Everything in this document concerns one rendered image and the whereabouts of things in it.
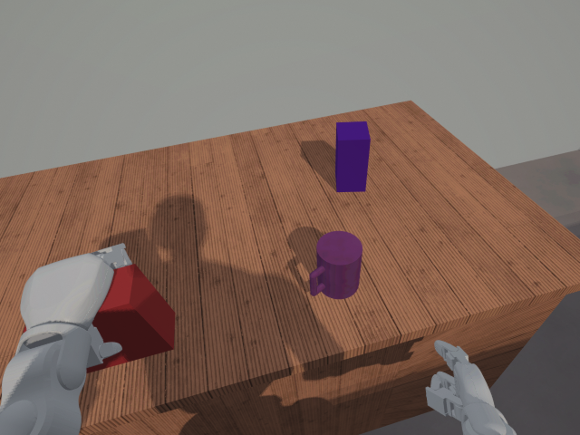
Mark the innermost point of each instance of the robot right forearm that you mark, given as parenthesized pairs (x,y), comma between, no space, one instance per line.
(484,419)

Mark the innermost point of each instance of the table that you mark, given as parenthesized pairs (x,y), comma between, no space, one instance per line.
(226,231)

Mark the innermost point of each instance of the left robot hand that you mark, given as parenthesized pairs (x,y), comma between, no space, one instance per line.
(72,291)

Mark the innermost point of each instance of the robot left forearm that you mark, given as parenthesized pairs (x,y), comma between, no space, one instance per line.
(42,383)

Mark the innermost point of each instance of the sponge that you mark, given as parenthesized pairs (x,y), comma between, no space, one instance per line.
(136,316)

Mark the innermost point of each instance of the right robot hand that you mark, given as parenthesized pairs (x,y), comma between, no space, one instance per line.
(449,395)

